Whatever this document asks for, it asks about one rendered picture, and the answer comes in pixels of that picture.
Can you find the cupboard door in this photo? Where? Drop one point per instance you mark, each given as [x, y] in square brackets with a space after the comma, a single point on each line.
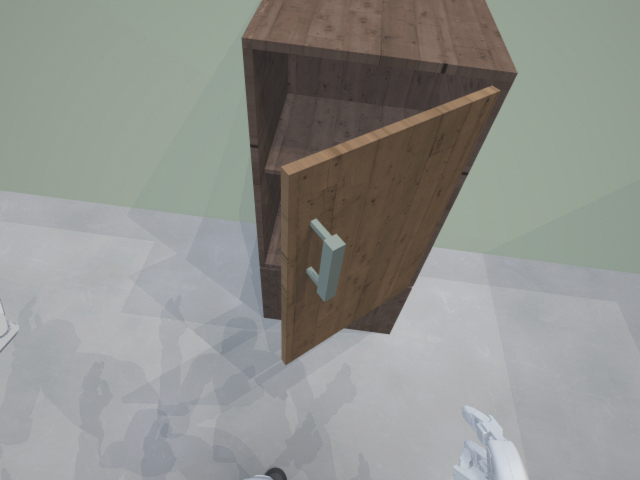
[383, 193]

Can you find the handle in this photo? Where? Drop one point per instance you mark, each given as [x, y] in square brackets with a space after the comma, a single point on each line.
[331, 262]

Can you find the robot right hand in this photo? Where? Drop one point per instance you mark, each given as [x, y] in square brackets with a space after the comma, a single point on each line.
[500, 460]

